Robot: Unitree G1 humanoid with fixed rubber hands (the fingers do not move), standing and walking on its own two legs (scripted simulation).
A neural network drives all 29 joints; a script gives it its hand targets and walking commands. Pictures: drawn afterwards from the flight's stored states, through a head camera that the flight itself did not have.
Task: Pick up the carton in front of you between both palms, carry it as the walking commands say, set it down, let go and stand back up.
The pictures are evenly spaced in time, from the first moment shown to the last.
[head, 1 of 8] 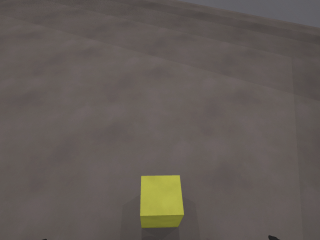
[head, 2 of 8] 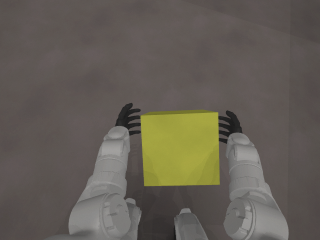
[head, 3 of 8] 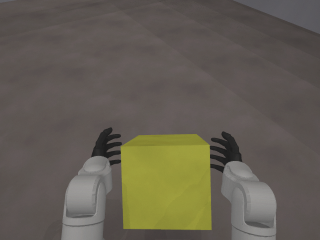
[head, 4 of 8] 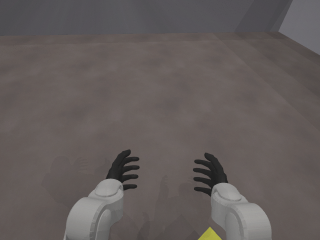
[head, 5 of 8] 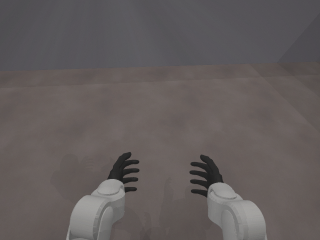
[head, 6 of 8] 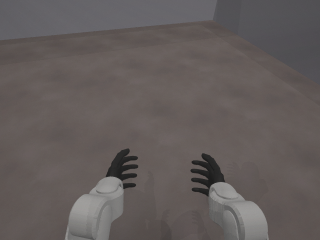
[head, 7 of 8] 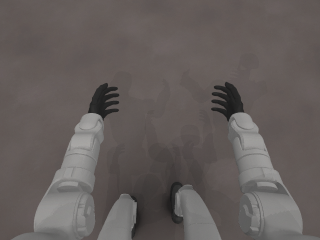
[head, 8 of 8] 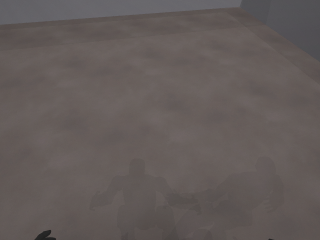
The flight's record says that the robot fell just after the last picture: no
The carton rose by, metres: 0.60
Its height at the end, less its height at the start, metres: -0.03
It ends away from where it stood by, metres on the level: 2.46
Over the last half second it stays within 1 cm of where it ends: yes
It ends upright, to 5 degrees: no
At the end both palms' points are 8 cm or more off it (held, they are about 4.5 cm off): yes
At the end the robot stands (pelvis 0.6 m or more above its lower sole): yes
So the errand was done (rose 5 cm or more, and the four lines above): no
